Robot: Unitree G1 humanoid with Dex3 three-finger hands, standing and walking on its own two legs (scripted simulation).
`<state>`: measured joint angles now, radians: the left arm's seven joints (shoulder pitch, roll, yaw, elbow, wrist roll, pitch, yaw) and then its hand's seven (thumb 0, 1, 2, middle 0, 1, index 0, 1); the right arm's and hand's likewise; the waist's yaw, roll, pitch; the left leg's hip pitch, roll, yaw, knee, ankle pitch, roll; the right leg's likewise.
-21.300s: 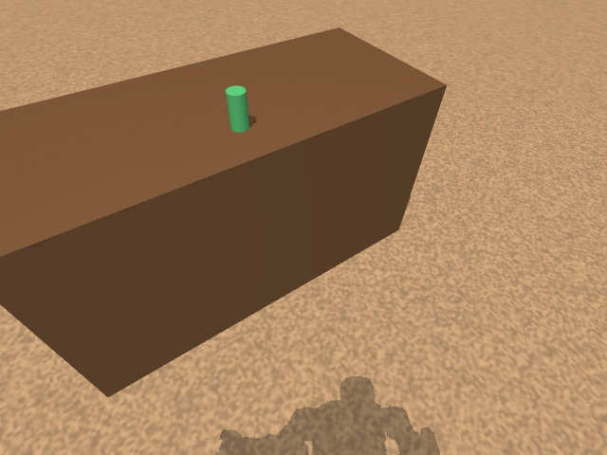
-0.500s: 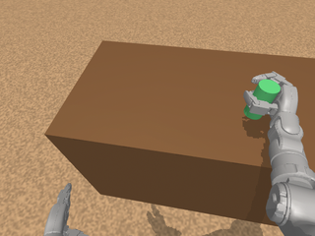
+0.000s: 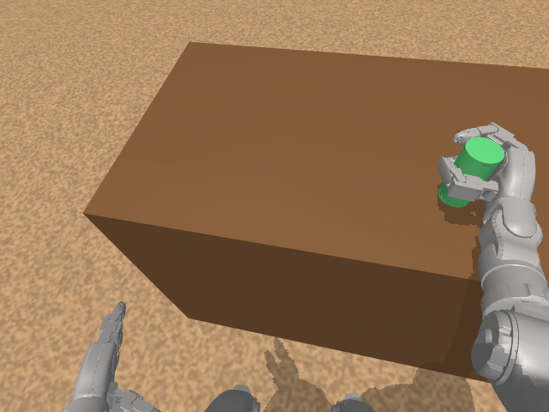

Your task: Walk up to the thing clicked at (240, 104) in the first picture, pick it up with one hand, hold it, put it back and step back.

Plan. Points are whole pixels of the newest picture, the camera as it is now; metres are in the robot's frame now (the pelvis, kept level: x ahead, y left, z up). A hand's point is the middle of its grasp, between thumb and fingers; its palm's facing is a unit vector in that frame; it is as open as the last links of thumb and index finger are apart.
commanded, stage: lower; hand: right
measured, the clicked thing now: (467, 174) +0.47 -0.23 +0.06
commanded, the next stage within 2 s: loosen in 0.64 s
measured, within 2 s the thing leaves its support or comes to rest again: rests again in 0.46 s
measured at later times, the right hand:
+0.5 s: hand (456, 178) +0.47 -0.22 +0.05, palm faces +0.19 +0.98 +0.02, open 6.7 cm
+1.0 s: hand (456, 180) +0.47 -0.22 +0.04, palm faces +0.20 +0.98 +0.02, open 7.0 cm
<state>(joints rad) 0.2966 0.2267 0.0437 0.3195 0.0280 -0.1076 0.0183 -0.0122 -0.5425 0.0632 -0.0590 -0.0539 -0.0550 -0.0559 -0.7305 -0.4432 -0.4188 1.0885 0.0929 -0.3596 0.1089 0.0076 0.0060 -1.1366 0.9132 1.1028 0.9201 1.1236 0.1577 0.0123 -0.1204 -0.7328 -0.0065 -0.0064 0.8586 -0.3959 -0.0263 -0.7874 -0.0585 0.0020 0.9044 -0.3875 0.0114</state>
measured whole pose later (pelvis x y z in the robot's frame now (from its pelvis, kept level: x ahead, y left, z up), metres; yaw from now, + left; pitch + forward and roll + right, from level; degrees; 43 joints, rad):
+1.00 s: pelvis +0.00 +0.00 -0.03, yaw +0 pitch +19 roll +2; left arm 0.39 0.24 0.04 0.08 0.04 -0.03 -0.01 -0.01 -0.51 0.04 -0.06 -0.06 -0.07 -0.05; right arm -0.73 -0.45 -0.47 1.06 0.06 -0.39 0.11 0.00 -0.02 -0.82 0.97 0.92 0.98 0.94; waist 0.18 0.01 -0.15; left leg -0.90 -0.01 0.01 1.03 -0.47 -0.02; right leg -0.96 -0.06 0.02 1.08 -0.45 0.02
